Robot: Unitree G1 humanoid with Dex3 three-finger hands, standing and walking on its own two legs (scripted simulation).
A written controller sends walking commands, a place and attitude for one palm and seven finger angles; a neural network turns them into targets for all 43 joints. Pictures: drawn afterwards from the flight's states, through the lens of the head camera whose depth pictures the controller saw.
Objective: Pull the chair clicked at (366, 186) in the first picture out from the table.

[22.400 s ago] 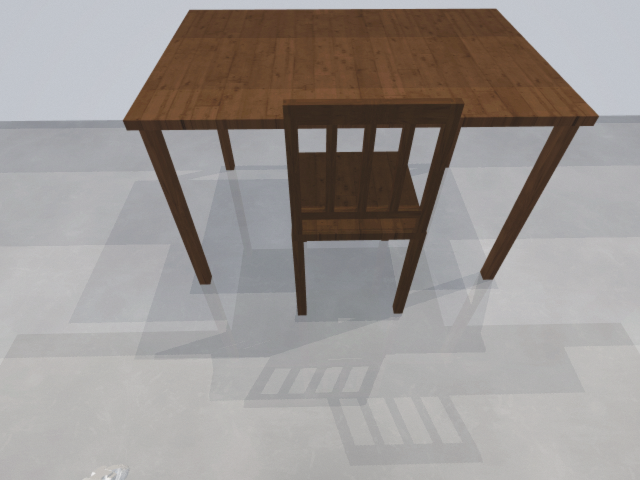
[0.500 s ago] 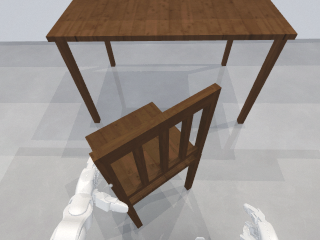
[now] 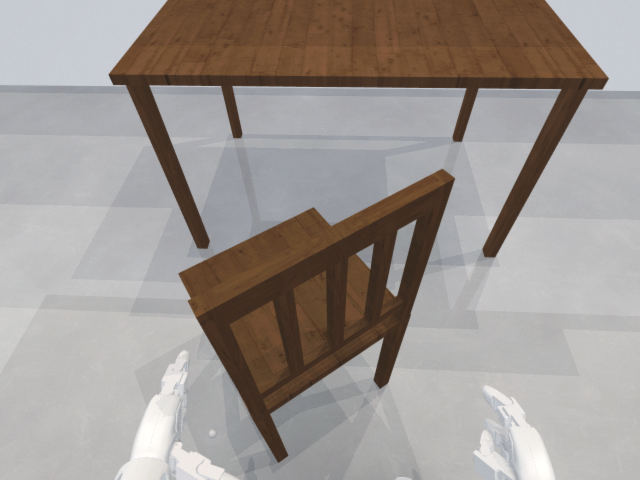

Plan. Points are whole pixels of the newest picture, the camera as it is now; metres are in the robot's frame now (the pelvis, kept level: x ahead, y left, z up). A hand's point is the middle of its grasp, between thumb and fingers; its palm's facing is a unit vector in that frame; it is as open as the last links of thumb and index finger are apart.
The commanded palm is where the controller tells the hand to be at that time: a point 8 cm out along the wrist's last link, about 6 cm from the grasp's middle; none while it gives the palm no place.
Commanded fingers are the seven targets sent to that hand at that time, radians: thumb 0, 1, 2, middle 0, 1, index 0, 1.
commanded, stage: draw the fingers out of the gap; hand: left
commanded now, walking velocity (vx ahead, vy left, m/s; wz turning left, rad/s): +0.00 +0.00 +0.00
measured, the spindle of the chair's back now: (336, 304) +0.39 -0.01 -0.07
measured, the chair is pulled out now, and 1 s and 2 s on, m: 0.50 0.50 0.50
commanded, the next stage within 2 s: draw the hand back to the body in 0.24 s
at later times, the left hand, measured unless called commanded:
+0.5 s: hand (195, 474) +0.14 +0.14 +0.01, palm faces +0.07 -1.00 -0.05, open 17.5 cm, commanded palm +0.11 +0.20 +0.02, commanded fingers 0.00 -0.55 0.20 0.00 0.00 0.00 0.00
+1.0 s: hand (106, 433) +0.17 +0.21 +0.09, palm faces +0.19 -0.92 -0.34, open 16.6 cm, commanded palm +0.12 +0.25 +0.12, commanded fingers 0.00 -0.08 0.43 -0.06 -0.10 -0.06 -0.10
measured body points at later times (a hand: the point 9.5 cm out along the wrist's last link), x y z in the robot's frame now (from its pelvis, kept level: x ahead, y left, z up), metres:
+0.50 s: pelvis -0.01 +0.01 -0.02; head +0.02 +0.00 +0.43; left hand +0.14 +0.20 +0.01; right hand +0.17 -0.23 -0.08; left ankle -0.03 +0.13 -0.69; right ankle +0.02 -0.13 -0.69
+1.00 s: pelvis +0.00 +0.00 +0.01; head +0.00 -0.02 +0.46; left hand +0.15 +0.25 +0.11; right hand +0.18 -0.23 -0.07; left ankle -0.03 +0.13 -0.69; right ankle +0.02 -0.13 -0.69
